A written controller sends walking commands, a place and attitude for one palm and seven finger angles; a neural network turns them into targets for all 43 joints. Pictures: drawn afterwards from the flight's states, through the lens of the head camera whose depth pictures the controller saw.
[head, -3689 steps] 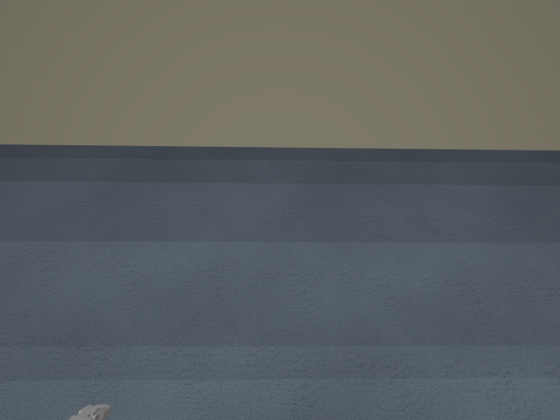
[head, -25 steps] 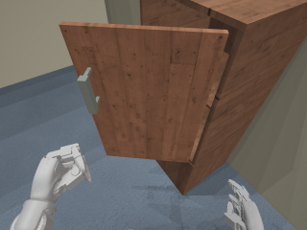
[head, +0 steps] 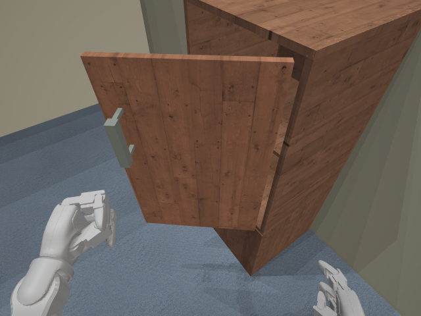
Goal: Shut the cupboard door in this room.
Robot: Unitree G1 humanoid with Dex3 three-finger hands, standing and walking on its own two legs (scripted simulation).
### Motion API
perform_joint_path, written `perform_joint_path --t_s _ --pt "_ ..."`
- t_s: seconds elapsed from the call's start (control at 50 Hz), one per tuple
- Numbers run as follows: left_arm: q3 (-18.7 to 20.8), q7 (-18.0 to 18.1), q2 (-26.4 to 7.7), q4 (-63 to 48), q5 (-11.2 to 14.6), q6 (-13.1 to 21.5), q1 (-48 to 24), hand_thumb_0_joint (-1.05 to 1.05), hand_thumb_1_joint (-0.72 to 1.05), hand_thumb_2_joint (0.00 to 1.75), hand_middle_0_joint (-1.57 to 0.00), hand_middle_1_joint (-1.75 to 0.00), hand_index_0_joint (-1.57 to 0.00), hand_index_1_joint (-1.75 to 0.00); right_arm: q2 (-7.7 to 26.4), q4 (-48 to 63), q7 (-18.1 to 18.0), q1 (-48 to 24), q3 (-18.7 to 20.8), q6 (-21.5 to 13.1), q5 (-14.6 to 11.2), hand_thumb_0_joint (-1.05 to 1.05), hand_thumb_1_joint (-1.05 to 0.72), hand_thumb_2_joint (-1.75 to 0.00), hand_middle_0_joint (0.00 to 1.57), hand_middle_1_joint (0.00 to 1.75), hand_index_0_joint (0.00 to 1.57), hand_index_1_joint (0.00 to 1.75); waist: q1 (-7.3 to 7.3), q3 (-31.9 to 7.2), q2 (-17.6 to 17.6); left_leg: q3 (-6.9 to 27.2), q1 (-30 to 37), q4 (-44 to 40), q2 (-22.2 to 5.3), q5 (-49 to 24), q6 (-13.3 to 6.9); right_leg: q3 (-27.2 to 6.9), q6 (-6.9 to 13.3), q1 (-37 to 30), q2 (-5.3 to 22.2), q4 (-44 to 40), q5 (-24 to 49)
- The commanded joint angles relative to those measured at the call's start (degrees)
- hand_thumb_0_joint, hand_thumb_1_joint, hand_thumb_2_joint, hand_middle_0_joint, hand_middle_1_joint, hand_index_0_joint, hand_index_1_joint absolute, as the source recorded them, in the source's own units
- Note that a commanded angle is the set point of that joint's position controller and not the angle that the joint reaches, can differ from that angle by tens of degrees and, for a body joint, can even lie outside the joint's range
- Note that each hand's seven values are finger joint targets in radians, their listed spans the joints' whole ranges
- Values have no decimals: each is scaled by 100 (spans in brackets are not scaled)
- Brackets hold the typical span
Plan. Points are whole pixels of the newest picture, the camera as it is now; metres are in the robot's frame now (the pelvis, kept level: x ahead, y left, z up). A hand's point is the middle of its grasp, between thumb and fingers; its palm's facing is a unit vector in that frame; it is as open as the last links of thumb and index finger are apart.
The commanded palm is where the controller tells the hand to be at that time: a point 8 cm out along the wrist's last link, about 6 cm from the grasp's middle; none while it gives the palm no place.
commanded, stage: raise the hand and make a fist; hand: left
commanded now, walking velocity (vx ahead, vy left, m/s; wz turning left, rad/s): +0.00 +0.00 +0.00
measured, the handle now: (122, 138) +0.44 +0.23 +0.11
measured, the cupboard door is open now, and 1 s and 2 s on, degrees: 50 50 50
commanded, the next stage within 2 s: bring the fist close to the handle in 0.18 s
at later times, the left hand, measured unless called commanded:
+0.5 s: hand (108, 220) +0.24 +0.19 +0.11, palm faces +0.02 -1.00 -0.05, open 3.1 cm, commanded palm +0.23 +0.24 +0.11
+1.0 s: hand (119, 182) +0.32 +0.20 +0.11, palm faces +0.01 -1.00 -0.04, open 3.1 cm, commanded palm +0.30 +0.25 +0.11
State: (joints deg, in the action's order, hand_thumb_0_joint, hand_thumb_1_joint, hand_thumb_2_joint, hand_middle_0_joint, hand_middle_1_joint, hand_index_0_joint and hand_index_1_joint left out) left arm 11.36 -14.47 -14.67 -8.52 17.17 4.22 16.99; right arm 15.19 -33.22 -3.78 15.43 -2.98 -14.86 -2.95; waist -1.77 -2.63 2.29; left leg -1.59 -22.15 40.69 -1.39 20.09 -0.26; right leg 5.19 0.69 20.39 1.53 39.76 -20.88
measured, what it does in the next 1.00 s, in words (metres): stands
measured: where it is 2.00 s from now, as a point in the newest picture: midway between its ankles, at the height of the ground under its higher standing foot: outside the picture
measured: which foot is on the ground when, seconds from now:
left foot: down 0.00-1.00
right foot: down 0.00-1.00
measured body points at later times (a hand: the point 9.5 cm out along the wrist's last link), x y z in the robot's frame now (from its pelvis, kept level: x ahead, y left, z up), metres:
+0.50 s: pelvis -0.01 +0.00 +0.00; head -0.01 -0.02 +0.45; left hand +0.23 +0.25 +0.11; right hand +0.17 -0.22 -0.07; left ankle +0.01 +0.12 -0.72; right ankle +0.00 -0.11 -0.72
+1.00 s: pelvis +0.00 +0.00 +0.00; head +0.01 -0.01 +0.45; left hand +0.31 +0.25 +0.11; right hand +0.15 -0.24 -0.08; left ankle +0.01 +0.12 -0.72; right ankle +0.00 -0.11 -0.72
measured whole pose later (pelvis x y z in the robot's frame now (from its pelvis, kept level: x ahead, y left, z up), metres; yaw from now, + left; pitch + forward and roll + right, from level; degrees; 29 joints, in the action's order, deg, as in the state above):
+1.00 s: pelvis +0.00 +0.00 +0.00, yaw +0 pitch +2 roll +0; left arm 13.0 -13.8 -16.5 15.7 14.3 5.2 -8.1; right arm 15.7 -36.4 -4.2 14.6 -2.8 -13.1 -3.1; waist -0.8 -1.0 1.8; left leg -2.3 -22.3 38.5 -0.9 18.5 -0.6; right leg 4.4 0.5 21.2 1.9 38.4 -19.4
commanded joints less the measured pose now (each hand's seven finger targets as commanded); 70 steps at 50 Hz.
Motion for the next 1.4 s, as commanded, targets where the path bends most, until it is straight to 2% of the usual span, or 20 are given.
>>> perform_joint_path --t_s 0.0,0.06,0.1,0.26,0.38,0.4,0.42,0.48,0.52,0.66,0.7,0.76,0.8,0.88,1.04,1.1,1.22,1.28,1.3,1.38 --pt "602 125 -974 -1306 73 549 -782 0 90 90 -130 -150 -130 -150 589 923 -31 -600 290 -371 16 0 -90 -90 20 30 20 30 -41 -672 -195 170 225 -595 191 -984 -107 -306 -14 -351 -111 -676 1091" --pt "474 118 -809 -1280 70 619 -836 0 90 90 -130 -150 -130 -150 550 924 -25 -630 286 -399 -1 0 -90 -90 20 30 20 30 -30 -608 37 152 249 -633 208 -892 -100 -317 -14 -270 -105 -710 979" --pt "527 116 -916 -1172 65 620 -794 0 90 90 -130 -150 -130 -150 593 878 -31 -606 291 -409 9 0 -90 -90 20 30 20 30 1 -546 -189 166 193 -593 193 -873 -115 -355 -25 -285 -101 -745 947" --pt "414 39 -800 -1198 83 598 -873 0 90 90 -130 -150 -130 -150 573 889 -40 -651 276 -454 -8 0 -90 -90 20 30 20 30 4 -516 -63 184 253 -678 202 -731 -108 -307 -29 -207 -112 -767 771" --pt "352 69 -825 -703 46 596 -1935 0 90 90 -130 -150 -130 -150 617 720 -110 -635 257 -449 -18 0 -90 -90 20 30 20 30 149 -390 -159 248 261 -727 196 -446 -120 -303 -41 16 -127 -844 412" --pt "512 79 -1033 -571 37 594 -2024 0 90 90 -130 -150 -130 -150 648 686 -129 -619 272 -441 -17 0 -90 -90 20 30 20 30 125 -444 -266 242 236 -699 186 -481 -131 -367 -33 -73 -120 -868 390" --pt "365 48 -881 -545 9 583 -2083 0 90 90 -130 -150 -130 -150 615 723 -124 -665 261 -443 -27 0 -90 -90 20 30 20 30 98 -517 -47 213 265 -737 204 -427 -119 -363 -27 -77 -96 -865 323" --pt "246 47 -828 -328 -30 507 -2456 0 90 90 -130 -150 -130 -150 621 694 -139 -641 242 -456 -31 0 -90 -90 20 30 20 30 94 -655 72 264 390 -809 196 -500 -112 -269 -6 -108 -117 -792 544" --pt "436 53 -983 6 -39 464 -2503 0 90 90 -130 -150 -130 -150 640 648 -140 -623 253 -419 -25 0 -90 -90 20 30 20 30 73 -653 -257 251 308 -816 189 -602 -122 -307 -14 -222 -106 -825 623" --pt "540 88 -1067 414 -75 427 -3175 0 90 90 -130 -150 -130 -150 637 658 -96 -640 260 -307 -32 0 -90 -90 20 30 20 30 28 -834 28 186 432 -865 197 -883 -92 -262 17 -316 -112 -734 1051" --pt "654 113 -1183 509 -81 458 -3169 0 90 90 -130 -150 -130 -150 672 665 -82 -603 287 -295 -7 0 -90 -90 20 30 20 30 -11 -952 -152 178 435 -821 186 -1025 -109 -289 15 -417 -112 -721 1211" --pt "490 65 -1019 620 -97 476 -3387 0 90 90 -130 -150 -130 -150 667 660 -61 -576 297 -258 -27 0 -90 -90 20 30 20 30 49 -997 -31 154 500 -827 192 -1117 -100 -252 13 -358 -119 -668 1388" --pt "748 82 -1323 893 -107 473 -3490 0 90 90 -130 -150 -130 -150 723 588 -73 -512 317 -204 -16 0 -90 -90 20 30 20 30 53 -937 -332 157 416 -805 181 -1104 -118 -288 4 -403 -122 -714 1373" --pt "582 62 -1241 1002 -153 496 -4131 0 90 90 -130 -150 -130 -150 716 563 -94 -513 321 -145 -43 0 -90 -90 20 30 20 30 146 -986 35 165 524 -806 183 -1048 -97 -267 19 -241 -129 -678 1335" --pt "539 17 -1226 1525 -175 577 -4652 0 90 90 -130 -150 -130 -150 738 515 -63 -431 334 -11 -36 0 -90 -90 20 30 20 30 163 -1265 -51 172 581 -745 178 -1402 -105 -256 34 -335 -118 -573 1757" --pt "779 8 -1493 1835 -186 560 -4606 0 90 90 -130 -150 -130 -150 794 515 -50 -388 357 76 -21 0 -90 -90 20 30 20 30 109 -1299 -191 159 506 -712 174 -1462 -113 -278 33 -422 -115 -568 1844" --pt "652 17 -1455 2057 -227 645 -5334 0 90 90 -130 -150 -130 -150 786 497 -48 -348 357 207 -43 0 -90 -90 20 30 20 30 245 -1272 -151 182 490 -723 159 -1269 -114 -280 31 -236 -128 -578 1641" --pt "665 14 -1458 2156 -218 717 -5395 0 90 90 -130 -150 -130 -150 794 486 -41 -319 371 234 -39 0 -90 -90 20 30 20 30 211 -1434 52 196 592 -693 162 -1333 -93 -276 60 -234 -136 -546 1687" --pt "751 15 -1560 2268 -227 725 -5218 0 90 90 -130 -150 -130 -150 821 501 -39 -301 377 259 -24 0 -90 -90 20 30 20 30 167 -1462 -162 184 525 -682 160 -1358 -116 -295 52 -351 -132 -561 1722" --pt "729 -12 -1471 2208 -206 733 -5116 0 90 90 -130 -150 -130 -150 791 534 -1 -305 396 299 -49 0 -90 -90 20 30 20 30 143 -1555 -41 153 578 -677 161 -1536 -106 -281 48 -367 -137 -509 1950"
